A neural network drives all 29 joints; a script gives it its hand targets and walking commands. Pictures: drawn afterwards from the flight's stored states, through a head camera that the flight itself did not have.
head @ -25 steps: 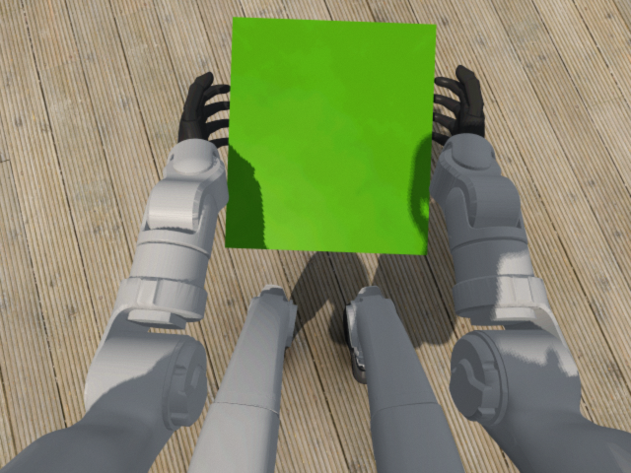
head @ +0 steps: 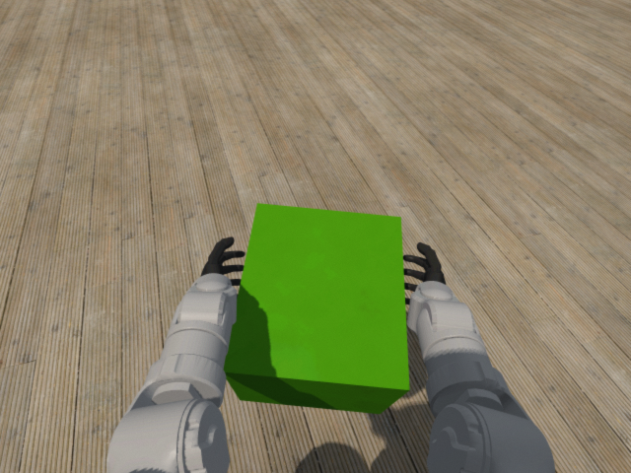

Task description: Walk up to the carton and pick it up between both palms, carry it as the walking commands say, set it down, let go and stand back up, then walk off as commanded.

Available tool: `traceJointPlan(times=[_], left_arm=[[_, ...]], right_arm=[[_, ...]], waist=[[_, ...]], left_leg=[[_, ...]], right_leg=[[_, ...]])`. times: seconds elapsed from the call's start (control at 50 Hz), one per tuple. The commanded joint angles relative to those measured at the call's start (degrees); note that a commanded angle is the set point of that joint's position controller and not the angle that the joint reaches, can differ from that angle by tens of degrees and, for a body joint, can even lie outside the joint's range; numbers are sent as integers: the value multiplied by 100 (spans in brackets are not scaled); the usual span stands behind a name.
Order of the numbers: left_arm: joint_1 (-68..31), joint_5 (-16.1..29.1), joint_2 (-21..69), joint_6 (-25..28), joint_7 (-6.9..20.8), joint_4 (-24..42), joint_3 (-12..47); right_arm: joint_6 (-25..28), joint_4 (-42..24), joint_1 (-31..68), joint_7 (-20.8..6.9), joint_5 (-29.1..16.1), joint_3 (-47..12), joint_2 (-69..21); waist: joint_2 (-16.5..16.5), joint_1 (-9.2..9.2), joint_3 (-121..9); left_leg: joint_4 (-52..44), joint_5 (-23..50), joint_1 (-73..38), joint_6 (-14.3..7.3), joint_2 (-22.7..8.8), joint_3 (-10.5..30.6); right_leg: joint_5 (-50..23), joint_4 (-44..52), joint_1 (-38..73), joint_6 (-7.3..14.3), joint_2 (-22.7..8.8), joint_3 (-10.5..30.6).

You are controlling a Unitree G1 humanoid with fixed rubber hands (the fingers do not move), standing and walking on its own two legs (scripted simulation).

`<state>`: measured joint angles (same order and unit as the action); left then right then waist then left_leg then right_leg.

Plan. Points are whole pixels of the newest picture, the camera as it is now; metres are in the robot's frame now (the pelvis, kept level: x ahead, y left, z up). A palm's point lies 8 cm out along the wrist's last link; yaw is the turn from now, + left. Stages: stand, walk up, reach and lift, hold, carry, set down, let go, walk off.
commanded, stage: reach and lift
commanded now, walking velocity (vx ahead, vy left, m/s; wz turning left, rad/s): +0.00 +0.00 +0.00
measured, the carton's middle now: (319, 310) +0.39 +0.00 -0.05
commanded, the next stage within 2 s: hold in 1.80 s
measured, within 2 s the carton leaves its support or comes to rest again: neither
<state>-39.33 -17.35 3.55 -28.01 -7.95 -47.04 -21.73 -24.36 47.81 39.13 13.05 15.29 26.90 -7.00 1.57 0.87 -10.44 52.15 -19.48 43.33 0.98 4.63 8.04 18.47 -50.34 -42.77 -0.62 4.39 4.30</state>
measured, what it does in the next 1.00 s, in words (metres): rises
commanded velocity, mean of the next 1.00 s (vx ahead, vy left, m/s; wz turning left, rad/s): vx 0.00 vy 0.00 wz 0.00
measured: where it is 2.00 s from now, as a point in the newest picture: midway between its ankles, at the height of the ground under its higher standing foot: outside the picture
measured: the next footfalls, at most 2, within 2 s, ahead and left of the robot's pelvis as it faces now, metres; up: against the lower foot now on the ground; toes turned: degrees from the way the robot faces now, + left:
none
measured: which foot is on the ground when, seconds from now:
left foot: down 0.00-1.00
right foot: down 0.00-1.00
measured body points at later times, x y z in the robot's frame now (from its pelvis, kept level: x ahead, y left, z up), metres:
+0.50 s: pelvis +0.05 +0.01 +0.05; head +0.01 +0.02 +0.50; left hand +0.37 +0.14 +0.06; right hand +0.35 -0.17 +0.07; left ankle +0.06 +0.12 -0.69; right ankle +0.06 -0.12 -0.69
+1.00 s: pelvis +0.02 +0.00 +0.05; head -0.05 +0.01 +0.50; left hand +0.35 +0.15 +0.10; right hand +0.34 -0.16 +0.11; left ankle +0.06 +0.12 -0.69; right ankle +0.06 -0.12 -0.69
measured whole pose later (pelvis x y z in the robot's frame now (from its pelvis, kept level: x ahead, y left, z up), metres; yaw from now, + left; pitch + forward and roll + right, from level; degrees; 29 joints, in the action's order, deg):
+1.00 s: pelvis +0.02 +0.00 +0.05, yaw -1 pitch -7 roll +0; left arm -29.4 -17.8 6.0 -40.5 -5.5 -36.7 -19.5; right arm -38.7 37.5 30.6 5.2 18.1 22.3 -7.6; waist 0.5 0.3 -3.0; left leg 27.7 -11.9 8.3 -0.1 2.8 6.6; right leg 10.6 -26.1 -8.1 -0.4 3.0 6.3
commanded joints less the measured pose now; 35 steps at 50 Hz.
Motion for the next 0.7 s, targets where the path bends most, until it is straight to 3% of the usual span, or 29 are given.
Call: traceJointPlan(times=[0.0,0.02,0.04,0.06,0.08,0.1,0.12,0.16,0.2,0.22,0.26,0.28,0.3,0.32,0.34,0.36,0.38,0.4,0.42,0.48,0.5,0.54,0.56,0.58,0.6,0.62,0.64,0.66,0.68], left_arm=[[-3137,1258,6007,500,2403,339,2123],[-3223,1527,6292,492,2421,643,2551],[-3148,1654,6405,445,2427,748,2777],[-2940,1592,6226,394,2422,613,2628],[-3113,1751,6321,432,2402,1047,3013],[-2555,1655,6423,383,2337,1150,3135],[-2328,1827,6265,374,2339,1267,3163],[-2525,2123,6506,293,2305,1946,3766],[-2063,2041,6329,237,2249,2049,3778],[-2061,2178,6379,227,2228,2338,3860],[-2028,2169,6407,223,2178,2573,4017],[-1961,2177,6401,227,2179,2694,3993],[-2073,2192,6330,230,2112,2898,4162],[-1930,2207,6337,199,2080,3111,4236],[-2056,2235,6257,103,2100,2948,4173],[-1724,2049,5986,-7,2091,2731,4050],[-1804,1937,6060,-51,2113,2415,3707],[-1930,1996,6240,-89,2153,2427,3771],[-1684,1813,6185,-181,2170,2256,3688],[-1804,2021,6213,-314,2268,2560,3856],[-1941,1995,6329,-426,2336,2236,3705],[-2073,1915,6227,-536,2406,2104,3484],[-2397,1933,6303,-555,2464,2009,3357],[-2457,1968,6332,-578,2507,2049,3359],[-2508,1917,6224,-657,2563,1996,3181],[-2659,1940,6163,-633,2591,2307,3278],[-2689,1810,6092,-708,2610,2044,3080],[-3198,1921,6047,-727,2651,2202,3146],[-3263,1913,6114,-758,2691,2011,3030]], right_arm=[[26,-217,3049,-2899,-1266,-2663,-5891],[19,-557,3044,-2881,-1345,-2784,-5808],[-11,-703,2830,-2838,-1334,-2954,-5666],[-71,-667,2692,-2783,-1199,-2771,-5532],[-56,-979,2682,-2771,-1343,-2995,-5619],[-77,-1357,2529,-2778,-1466,-3365,-5736],[-174,-1416,2308,-2728,-1601,-3590,-5894],[-290,-1488,1792,-2743,-1520,-3757,-5764],[-378,-1757,1636,-2765,-1677,-4040,-5867],[-430,-1781,1385,-2778,-1664,-4175,-5905],[-368,-2087,1453,-2795,-1790,-4219,-5789],[-374,-2144,1445,-2816,-1857,-4339,-5938],[-367,-2035,1353,-2844,-1944,-4356,-5985],[-439,-2378,1248,-2836,-2088,-4760,-6149],[-487,-2363,1581,-2859,-2102,-4721,-5963],[-619,-1909,1079,-2871,-1900,-4404,-5920],[-627,-1938,1490,-2906,-1861,-4319,-5804],[-663,-1876,1368,-2921,-1815,-4314,-5801],[-702,-2017,1548,-2956,-1860,-4338,-5880],[-867,-2164,1517,-2985,-2006,-4546,-5975],[-932,-2080,1662,-2974,-1880,-4314,-5844],[-1059,-1778,1703,-2988,-1788,-4030,-5941],[-1085,-1595,1822,-3000,-1670,-3863,-5762],[-1120,-1830,2098,-3018,-1769,-3938,-5845],[-1226,-1595,1988,-3042,-1582,-3670,-5847],[-1212,-1770,2054,-3029,-1731,-3833,-6069],[-1280,-1656,2232,-3038,-1721,-3640,-6018],[-1363,-1373,2187,-3053,-1623,-3444,-6025],[-1366,-1255,2324,-3091,-1576,-3225,-5919]], waist=[[-286,-172,-2540],[-380,134,-2695],[-406,252,-2761],[-412,282,-2379],[-479,316,-2374],[-484,78,-2607],[-174,4,-2625],[-284,379,-2804],[-189,157,-2765],[-141,158,-2794],[-442,166,-2850],[-288,15,-3027],[-354,45,-3228],[-244,-163,-3181],[-145,-89,-2877],[-308,-47,-2412],[-97,-91,-2132],[-260,-54,-2135],[-195,-118,-2177],[-287,-84,-1861],[-184,101,-1771],[-108,51,-1438],[-171,205,-1020],[-193,126,-965],[-70,187,-812],[-62,47,-849],[-115,22,-585],[32,231,-466],[-315,229,-497]], left_leg=[[-1592,1163,-2148,-231,-86,-414],[-1700,1469,-2396,-192,-58,-345],[-1729,1822,-2588,-123,-11,-350],[-1889,1644,-2378,-133,-43,-324],[-1921,2044,-2644,-104,-37,-269],[-2002,2541,-2970,-89,-8,-262],[-2064,2736,-2994,-141,-22,-189],[-2177,3532,-3487,-9,-69,-58],[-2222,3498,-3649,-33,-34,-100],[-2300,3761,-3865,10,-58,-72],[-2297,4298,-3987,70,-98,-15],[-2291,4141,-4013,33,-93,-28],[-2287,4228,-4183,53,-134,20],[-2316,4473,-4298,58,-74,-57],[-2373,3858,-4077,17,-114,-15],[-2509,3628,-3928,14,-92,-100],[-2521,3007,-3692,-27,-80,-76],[-2639,2710,-3697,-26,-80,-103],[-2688,2484,-3889,-86,-95,-90],[-2821,2476,-4169,-91,-85,-113],[-2813,2247,-4033,-103,-103,-110],[-2943,1711,-3840,-119,-102,-169],[-3003,1310,-3656,-93,-116,-208],[-3028,1081,-3753,-126,-125,-188],[-3144,833,-3684,-125,-93,-209],[-3110,939,-3723,-159,-57,-296],[-3160,750,-3578,-198,-75,-238],[-3185,468,-3604,-208,-104,-256],[-3231,306,-3423,-150,-91,-299]], right_leg=[[-1108,1452,2066,21,-79,-159],[-1464,1501,2371,42,-45,-176],[-1842,1602,2648,69,-12,-149],[-1745,1718,2852,51,-33,-135],[-2019,1724,2903,51,4,-125],[-2353,1777,3199,5,67,-173],[-2712,1911,3392,-32,1,-36],[-3117,2001,3527,-35,58,-97],[-3221,2030,3725,-71,14,-42],[-3266,2129,3647,-55,56,-38],[-3431,2188,3523,-57,38,2],[-3343,2188,3691,-69,61,5],[-3232,2197,3466,-86,37,15],[-3774,2181,3807,-108,43,57],[-3191,2227,3798,-108,39,36],[-2978,2333,3622,-135,34,6],[-2543,2373,3525,-103,14,-3],[-2320,2458,3613,-37,1,8],[-2124,2476,3596,-96,-16,-57],[-2133,2638,3555,-64,-19,-11],[-2025,2691,3564,-45,-29,8],[-1641,2814,3604,-55,-48,-26],[-1314,2878,3429,-24,-63,-45],[-1088,2910,3392,-5,-78,-17],[-886,3006,3505,-16,-40,-119],[-1018,3023,3623,-61,-104,-39],[-832,3071,3520,-79,-120,-14],[-578,3087,3475,-85,-118,-56],[-563,3081,3555,-9,-90,-39]])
